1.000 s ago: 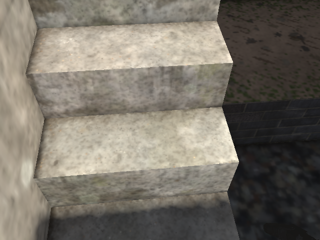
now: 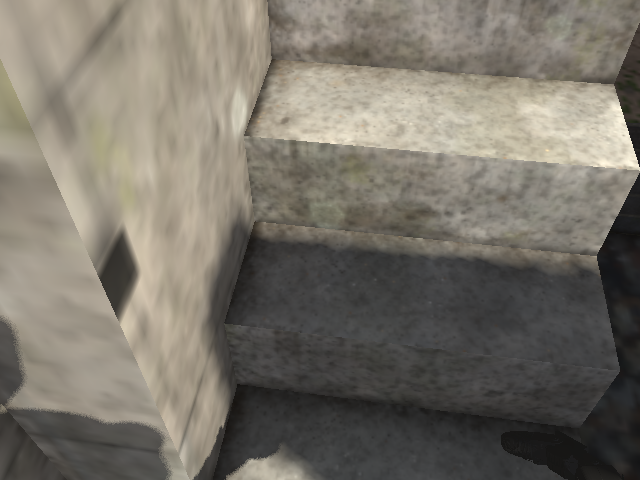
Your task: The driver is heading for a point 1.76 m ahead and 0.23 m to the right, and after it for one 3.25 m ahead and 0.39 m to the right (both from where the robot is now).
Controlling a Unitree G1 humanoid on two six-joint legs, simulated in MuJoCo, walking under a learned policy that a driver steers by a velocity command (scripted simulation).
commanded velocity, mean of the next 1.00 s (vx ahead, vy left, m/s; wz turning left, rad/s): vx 0.59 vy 0.00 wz -0.13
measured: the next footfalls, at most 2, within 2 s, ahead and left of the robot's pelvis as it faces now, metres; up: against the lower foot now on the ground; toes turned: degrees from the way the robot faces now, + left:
right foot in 0.26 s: -0.01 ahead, -0.15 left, +0.00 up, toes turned -17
left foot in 0.72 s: +0.07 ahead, +0.03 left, +0.00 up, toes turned -18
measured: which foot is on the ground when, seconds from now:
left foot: down 0.00-0.24, up 0.26-0.70, down 0.72-1.00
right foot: up 0.00-0.24, down 0.26-1.00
